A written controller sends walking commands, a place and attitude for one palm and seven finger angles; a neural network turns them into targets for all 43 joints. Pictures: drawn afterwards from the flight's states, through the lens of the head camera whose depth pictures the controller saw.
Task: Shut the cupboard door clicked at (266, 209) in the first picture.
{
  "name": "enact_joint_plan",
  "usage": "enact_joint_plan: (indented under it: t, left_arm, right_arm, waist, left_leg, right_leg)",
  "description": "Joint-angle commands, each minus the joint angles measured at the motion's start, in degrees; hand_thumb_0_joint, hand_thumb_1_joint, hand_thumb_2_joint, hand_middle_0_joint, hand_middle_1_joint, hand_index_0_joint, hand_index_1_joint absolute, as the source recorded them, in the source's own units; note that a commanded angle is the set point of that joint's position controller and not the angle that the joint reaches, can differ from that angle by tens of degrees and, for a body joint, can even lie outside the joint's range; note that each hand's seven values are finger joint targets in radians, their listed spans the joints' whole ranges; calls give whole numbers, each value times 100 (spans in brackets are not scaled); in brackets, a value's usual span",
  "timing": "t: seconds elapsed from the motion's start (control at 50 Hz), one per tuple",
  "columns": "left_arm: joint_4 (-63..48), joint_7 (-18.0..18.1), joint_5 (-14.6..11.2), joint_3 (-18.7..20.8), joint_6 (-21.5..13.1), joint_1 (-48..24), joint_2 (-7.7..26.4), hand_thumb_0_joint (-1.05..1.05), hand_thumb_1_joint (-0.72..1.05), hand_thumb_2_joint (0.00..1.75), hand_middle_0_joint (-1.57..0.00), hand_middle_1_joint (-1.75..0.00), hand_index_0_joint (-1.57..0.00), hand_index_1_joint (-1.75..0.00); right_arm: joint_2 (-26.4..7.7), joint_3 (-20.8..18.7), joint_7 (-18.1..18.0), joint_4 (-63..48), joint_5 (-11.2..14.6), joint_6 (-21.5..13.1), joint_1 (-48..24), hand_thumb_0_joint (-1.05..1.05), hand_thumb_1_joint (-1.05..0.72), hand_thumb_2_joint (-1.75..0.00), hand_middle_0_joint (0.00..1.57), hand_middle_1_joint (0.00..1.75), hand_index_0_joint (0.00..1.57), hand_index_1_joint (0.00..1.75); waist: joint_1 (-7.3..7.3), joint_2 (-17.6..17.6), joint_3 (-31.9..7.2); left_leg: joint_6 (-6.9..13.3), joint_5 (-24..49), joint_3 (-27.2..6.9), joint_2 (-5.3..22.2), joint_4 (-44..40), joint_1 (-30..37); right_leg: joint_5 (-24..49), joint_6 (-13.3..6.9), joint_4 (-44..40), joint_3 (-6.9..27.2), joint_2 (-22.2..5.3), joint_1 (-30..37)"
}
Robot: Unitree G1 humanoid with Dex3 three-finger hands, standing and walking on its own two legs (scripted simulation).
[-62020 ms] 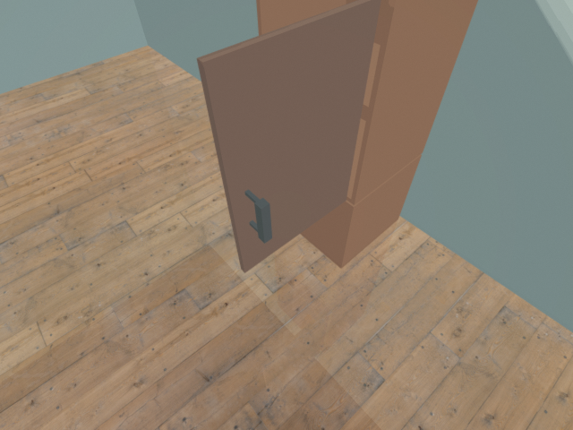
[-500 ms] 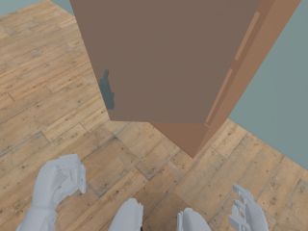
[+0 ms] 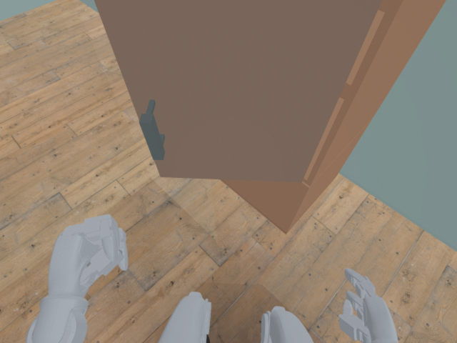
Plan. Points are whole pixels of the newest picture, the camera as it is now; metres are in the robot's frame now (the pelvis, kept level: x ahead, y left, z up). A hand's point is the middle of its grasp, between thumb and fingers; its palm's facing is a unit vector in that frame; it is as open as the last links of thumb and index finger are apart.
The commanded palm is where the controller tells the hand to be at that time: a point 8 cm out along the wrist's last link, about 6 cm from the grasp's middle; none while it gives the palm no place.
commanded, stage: bring the fist close to the handle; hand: left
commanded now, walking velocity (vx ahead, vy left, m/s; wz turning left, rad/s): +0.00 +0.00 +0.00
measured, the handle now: (155, 130) +0.52 +0.20 +0.02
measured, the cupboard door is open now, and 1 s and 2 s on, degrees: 41 41 35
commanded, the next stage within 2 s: push the door shut along its arc in 1.24 s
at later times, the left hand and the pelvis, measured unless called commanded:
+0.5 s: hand (152, 207) +0.33 +0.17 +0.02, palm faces -0.02 -1.00 -0.01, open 3.1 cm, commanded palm +0.33 +0.22 +0.03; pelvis +0.00 +0.01 +0.00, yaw -1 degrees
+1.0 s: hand (171, 164) +0.43 +0.15 +0.02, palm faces +0.06 -1.00 -0.04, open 3.1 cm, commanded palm +0.39 +0.21 +0.01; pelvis +0.00 +0.01 -0.01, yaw -2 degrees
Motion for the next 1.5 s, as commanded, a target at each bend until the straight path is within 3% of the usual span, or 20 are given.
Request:
enact_joint_plan:
  t: [0.0,0.08,0.16,0.3,0.36,0.44,0.46,0.54,0.7,0.74,0.82,0.86,0.9,0.96,1.06,1.16,1.26,1.32,1.42,1.48]
  left_arm:
    - [-572,-135,30,-5,-199,-904,485,0,90,90,-130,-150,-130,-150]
    - [-700,-163,29,181,119,-1371,750,0,90,90,-130,-150,-130,-150]
    - [-754,178,30,650,47,-1886,1044,0,90,90,-130,-150,-130,-150]
    - [566,300,278,99,24,-2572,504,0,90,90,-130,-150,-130,-150]
    - [634,209,314,-113,34,-3087,423,0,90,90,-130,-150,-130,-150]
    - [746,354,326,123,-144,-3944,613,0,90,90,-130,-150,-130,-150]
    - [837,457,326,407,-216,-4086,869,0,90,90,-130,-150,-130,-150]
    - [1336,737,492,495,-458,-4467,828,0,90,90,-130,-150,-130,-150]
    - [2511,673,675,126,-278,-5507,571,0,90,90,-130,-150,-130,-150]
    - [2613,694,631,172,-319,-5882,546,0,90,90,-130,-150,-130,-150]
    - [3104,863,658,672,-593,-6436,964,0,90,90,-130,-150,-130,-150]
    - [3225,916,756,971,-730,-6295,1303,0,90,90,-130,-150,-130,-150]
    - [3303,899,820,974,-783,-5994,1245,0,90,90,-130,-150,-130,-150]
    - [3279,797,816,924,-719,-5641,1208,0,90,90,-130,-150,-130,-150]
    - [3041,613,617,685,-585,-5852,968,0,90,90,-130,-150,-130,-150]
    - [2928,641,608,657,-917,-6383,998,0,90,90,-130,-150,-130,-150]
    - [3249,603,728,793,-1051,-6249,1179,0,90,90,-130,-150,-130,-150]
    - [3425,550,725,808,-885,-5951,1178,0,90,90,-130,-150,-130,-150]
    - [3568,369,666,1043,-733,-6562,1609,0,90,90,-130,-150,-130,-150]
    - [3602,238,635,1008,-875,-7276,1667,0,90,90,-130,-150,-130,-150]
  right_arm:
    - [-770,-300,-1,-729,62,-262,-26,0,-90,-90,20,30,20,30]
    - [-790,-303,-21,-768,87,-197,-3,0,-90,-90,20,30,20,30]
    - [-752,-301,-13,-680,46,-124,-11,0,-90,-90,20,30,20,30]
    - [-805,-304,91,-427,27,17,86,0,-90,-90,20,30,20,30]
    - [-864,-324,85,-425,41,39,170,0,-90,-90,20,30,20,30]
    - [-869,-333,64,-307,22,63,152,0,-90,-90,20,30,20,30]
    - [-882,-329,54,-253,1,70,202,0,-90,-90,20,30,20,30]
    - [-824,-325,125,-130,-55,130,186,0,-90,-90,20,30,20,30]
    - [-924,-365,189,7,-34,337,465,0,-90,-90,20,30,20,30]
    - [-925,-391,190,72,-41,351,525,0,-90,-90,20,30,20,30]
    - [-897,-373,177,208,-90,395,602,0,-90,-90,20,30,20,30]
    - [-909,-377,197,171,-125,421,663,0,-90,-90,20,30,20,30]
    - [-863,-382,256,140,-138,491,673,0,-90,-90,20,30,20,30]
    - [-873,-406,317,44,-117,597,750,0,-90,-90,20,30,20,30]
    - [-861,-409,293,-11,-34,700,777,0,-90,-90,20,30,20,30]
    - [-868,-432,212,184,-65,623,763,0,-90,-90,20,30,20,30]
    - [-863,-422,223,231,-107,618,723,0,-90,-90,20,30,20,30]
    - [-860,-410,251,178,-85,681,658,0,-90,-90,20,30,20,30]
    - [-865,-376,183,167,-33,752,672,0,-90,-90,20,30,20,30]
    - [-861,-352,127,232,-38,692,645,0,-90,-90,20,30,20,30]
  waist:
    - [-248,-49,-1286]
    - [-141,46,-1857]
    - [-47,83,-2105]
    - [-343,-164,-1559]
    - [-400,-42,-1709]
    - [-393,7,-1961]
    - [-346,-2,-2002]
    - [-309,150,-2229]
    - [-603,68,-2247]
    - [-652,97,-2340]
    - [-693,-219,-2441]
    - [-520,-113,-2617]
    - [-393,80,-2875]
    - [-365,189,-3031]
    - [-563,-147,-2620]
    - [-722,-254,-2428]
    - [-563,114,-2590]
    - [-490,142,-2619]
    - [-644,-249,-2407]
    - [-773,-98,-2413]
  left_leg:
    - [118,1001,-150,-104,-875,917]
    - [140,1231,-125,-112,-933,1093]
    - [115,1516,-159,-96,-961,1245]
    - [101,1199,-161,-77,-980,1062]
    - [108,1181,-221,-73,-1029,1259]
    - [76,1204,-253,-57,-1020,1428]
    - [69,1221,-280,-58,-1005,1368]
    - [26,1371,-246,-63,-952,1449]
    - [15,1373,-315,-20,-972,1548]
    - [13,1396,-325,-20,-925,1595]
    - [64,1431,-237,-56,-723,1155]
    - [66,1484,-194,-89,-702,1024]
    - [49,1748,-115,-93,-711,1167]
    - [47,2007,-81,-79,-752,1297]
    - [112,1739,-25,-93,-831,1036]
    - [144,1501,-53,-91,-718,1007]
    - [116,1498,-35,-119,-681,1035]
    - [92,1543,1,-104,-734,1062]
    - [149,1327,23,-105,-618,590]
    - [164,1196,1,-103,-496,554]
  right_leg:
    - [1018,117,-1251,650,15,650]
    - [1330,129,-1249,709,-3,1008]
    - [1653,113,-1082,600,40,1059]
    - [1429,143,-1122,501,22,565]
    - [1371,115,-1140,474,27,486]
    - [1340,115,-1079,450,14,360]
    - [1316,97,-1025,435,32,368]
    - [1447,106,-884,445,18,254]
    - [1487,123,-936,401,28,-15]
    - [1499,135,-935,405,32,-62]
    - [1672,177,-854,503,31,122]
    - [1744,150,-762,542,44,309]
    - [2050,147,-728,577,30,474]
    - [2339,145,-735,591,56,627]
    - [2319,198,-977,657,46,864]
    - [2068,216,-1005,684,26,599]
    - [1993,178,-909,714,13,526]
    - [2067,182,-943,721,8,610]
    - [1973,235,-1051,885,-4,861]
    - [1753,231,-1036,934,-2,674]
